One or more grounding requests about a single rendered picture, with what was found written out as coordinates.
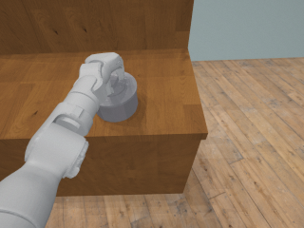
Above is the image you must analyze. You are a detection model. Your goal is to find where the robot left forearm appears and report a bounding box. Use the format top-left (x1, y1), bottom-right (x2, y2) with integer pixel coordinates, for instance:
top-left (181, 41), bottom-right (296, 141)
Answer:
top-left (24, 58), bottom-right (111, 162)

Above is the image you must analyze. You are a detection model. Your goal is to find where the table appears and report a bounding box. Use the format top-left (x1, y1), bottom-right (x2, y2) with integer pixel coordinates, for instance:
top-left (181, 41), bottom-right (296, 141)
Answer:
top-left (0, 0), bottom-right (208, 197)

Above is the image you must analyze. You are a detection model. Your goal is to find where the robot left hand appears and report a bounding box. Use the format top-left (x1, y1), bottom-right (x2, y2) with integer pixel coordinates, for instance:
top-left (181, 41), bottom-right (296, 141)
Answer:
top-left (85, 52), bottom-right (125, 95)

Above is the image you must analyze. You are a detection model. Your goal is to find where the knob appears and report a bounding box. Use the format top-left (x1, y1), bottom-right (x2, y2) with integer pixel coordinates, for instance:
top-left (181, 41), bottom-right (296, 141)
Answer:
top-left (109, 75), bottom-right (119, 89)

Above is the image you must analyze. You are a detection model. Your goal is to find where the lid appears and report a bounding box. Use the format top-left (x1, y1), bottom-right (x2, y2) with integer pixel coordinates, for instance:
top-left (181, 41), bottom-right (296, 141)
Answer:
top-left (100, 71), bottom-right (138, 108)

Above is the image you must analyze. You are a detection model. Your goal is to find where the robot left upper arm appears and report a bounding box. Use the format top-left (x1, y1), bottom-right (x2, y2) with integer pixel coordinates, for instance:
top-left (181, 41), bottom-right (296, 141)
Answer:
top-left (0, 123), bottom-right (89, 228)

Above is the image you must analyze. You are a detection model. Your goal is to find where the pot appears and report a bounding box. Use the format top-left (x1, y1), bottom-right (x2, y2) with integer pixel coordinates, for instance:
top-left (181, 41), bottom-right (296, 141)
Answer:
top-left (96, 92), bottom-right (138, 123)

